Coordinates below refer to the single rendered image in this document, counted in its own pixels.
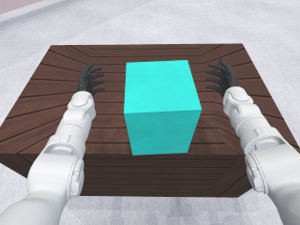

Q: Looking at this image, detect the right robot upper arm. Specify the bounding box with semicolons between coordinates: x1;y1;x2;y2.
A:
245;143;300;225

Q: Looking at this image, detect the left robot forearm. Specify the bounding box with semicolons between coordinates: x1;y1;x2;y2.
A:
26;91;96;192

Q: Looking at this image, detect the right robot forearm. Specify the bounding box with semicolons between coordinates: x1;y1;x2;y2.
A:
222;86;300;158

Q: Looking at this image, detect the carton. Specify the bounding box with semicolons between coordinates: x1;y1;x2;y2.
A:
124;60;202;156

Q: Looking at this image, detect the left robot upper arm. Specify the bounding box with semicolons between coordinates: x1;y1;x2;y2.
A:
0;153;84;225

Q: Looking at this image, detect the right robot hand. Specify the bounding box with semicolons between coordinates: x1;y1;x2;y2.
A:
205;59;238;98

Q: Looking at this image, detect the left robot hand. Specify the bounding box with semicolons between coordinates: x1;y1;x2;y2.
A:
77;63;105;97

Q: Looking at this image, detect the pedestal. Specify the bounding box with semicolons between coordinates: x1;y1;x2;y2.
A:
0;43;300;198

